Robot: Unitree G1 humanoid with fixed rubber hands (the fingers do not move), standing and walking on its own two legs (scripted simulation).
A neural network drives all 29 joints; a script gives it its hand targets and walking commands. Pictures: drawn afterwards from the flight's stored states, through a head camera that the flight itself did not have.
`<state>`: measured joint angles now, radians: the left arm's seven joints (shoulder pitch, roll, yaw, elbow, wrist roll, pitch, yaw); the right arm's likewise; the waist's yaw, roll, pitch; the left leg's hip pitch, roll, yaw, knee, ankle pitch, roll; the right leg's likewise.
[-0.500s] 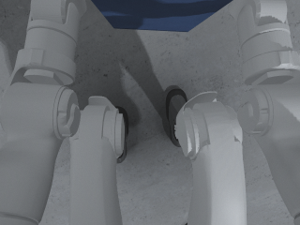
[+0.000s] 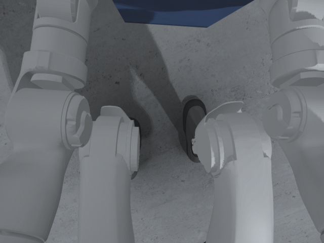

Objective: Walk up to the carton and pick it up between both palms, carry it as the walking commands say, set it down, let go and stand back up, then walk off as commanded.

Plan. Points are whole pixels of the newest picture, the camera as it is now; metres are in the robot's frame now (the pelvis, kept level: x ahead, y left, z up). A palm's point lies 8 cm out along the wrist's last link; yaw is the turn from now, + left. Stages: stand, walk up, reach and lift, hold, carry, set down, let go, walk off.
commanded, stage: set down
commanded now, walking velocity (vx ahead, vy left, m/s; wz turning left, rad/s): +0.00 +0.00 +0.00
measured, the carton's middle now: out of the picture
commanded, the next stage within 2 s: none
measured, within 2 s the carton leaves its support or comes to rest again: neither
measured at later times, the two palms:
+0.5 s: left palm out of the picture +0.57 +0.11 -0.16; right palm out of the picture +0.55 -0.20 -0.15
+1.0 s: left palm out of the picture +0.56 +0.12 -0.19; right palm out of the picture +0.54 -0.21 -0.18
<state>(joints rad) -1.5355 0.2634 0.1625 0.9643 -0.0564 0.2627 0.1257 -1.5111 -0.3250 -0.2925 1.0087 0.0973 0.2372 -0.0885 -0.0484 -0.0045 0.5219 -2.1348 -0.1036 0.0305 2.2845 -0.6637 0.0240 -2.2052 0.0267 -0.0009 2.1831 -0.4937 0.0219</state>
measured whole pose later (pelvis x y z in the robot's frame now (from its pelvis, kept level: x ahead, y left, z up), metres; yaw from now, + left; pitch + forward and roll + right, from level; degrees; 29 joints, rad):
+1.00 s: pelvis +0.01 +0.00 +0.00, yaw +0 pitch +31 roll -2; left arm -1.49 0.31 0.07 1.03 -0.08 0.15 0.12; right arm -1.51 -0.33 -0.26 1.14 0.17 0.11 -0.10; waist -0.05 -0.01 0.53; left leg -2.13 -0.11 0.01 2.30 -0.70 0.01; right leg -2.21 0.02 -0.02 2.20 -0.52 0.01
